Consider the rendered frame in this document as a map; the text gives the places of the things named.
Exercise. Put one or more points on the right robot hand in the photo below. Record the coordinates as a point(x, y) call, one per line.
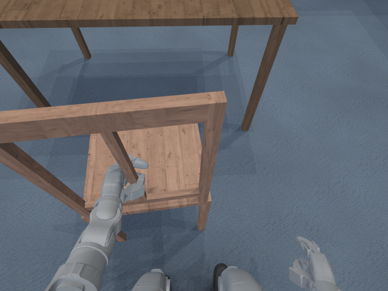
point(304, 273)

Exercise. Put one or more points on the table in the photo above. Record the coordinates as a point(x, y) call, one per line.
point(147, 13)

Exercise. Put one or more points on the right robot foot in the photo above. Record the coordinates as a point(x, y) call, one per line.
point(217, 272)

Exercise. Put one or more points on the chair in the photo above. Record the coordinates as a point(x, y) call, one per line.
point(163, 131)

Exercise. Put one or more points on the left robot forearm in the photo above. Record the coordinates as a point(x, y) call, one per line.
point(90, 256)

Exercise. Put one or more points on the left robot hand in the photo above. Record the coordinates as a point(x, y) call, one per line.
point(114, 181)

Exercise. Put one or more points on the right robot thigh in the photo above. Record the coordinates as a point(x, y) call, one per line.
point(237, 280)

